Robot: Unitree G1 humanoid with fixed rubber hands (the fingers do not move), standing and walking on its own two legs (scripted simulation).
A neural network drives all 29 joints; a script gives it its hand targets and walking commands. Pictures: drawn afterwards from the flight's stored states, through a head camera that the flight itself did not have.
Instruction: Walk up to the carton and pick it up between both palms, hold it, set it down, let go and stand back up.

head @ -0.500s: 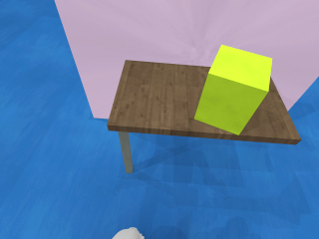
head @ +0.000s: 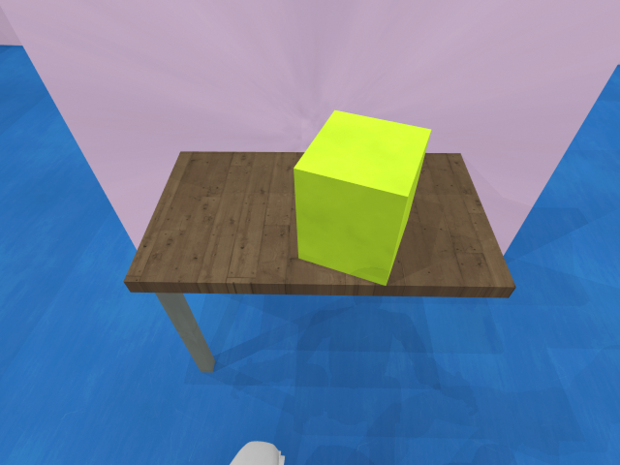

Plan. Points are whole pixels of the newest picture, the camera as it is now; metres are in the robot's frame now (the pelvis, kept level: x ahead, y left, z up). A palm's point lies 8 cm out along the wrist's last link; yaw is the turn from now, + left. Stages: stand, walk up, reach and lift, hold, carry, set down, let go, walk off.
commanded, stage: walk up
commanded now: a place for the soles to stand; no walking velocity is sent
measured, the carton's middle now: (360, 198) +0.64 -0.04 -0.05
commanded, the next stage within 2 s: none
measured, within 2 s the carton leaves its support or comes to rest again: neither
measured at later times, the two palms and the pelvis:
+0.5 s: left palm out of the picture +0.12 +0.29 -0.08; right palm (576, 450) +0.20 -0.32 -0.08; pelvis +0.06 -0.02 +0.01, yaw +7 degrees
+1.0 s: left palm out of the picture +0.07 +0.32 -0.09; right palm out of the picture +0.11 -0.31 -0.10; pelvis +0.03 -0.01 +0.01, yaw +7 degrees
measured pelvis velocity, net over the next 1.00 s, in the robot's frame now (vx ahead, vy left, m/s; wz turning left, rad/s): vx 0.03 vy -0.01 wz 0.13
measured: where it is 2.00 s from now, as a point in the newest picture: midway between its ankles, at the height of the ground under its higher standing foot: outside the picture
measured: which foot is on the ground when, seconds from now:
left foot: up 0.00-0.30, down 0.32-1.00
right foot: down 0.00-1.00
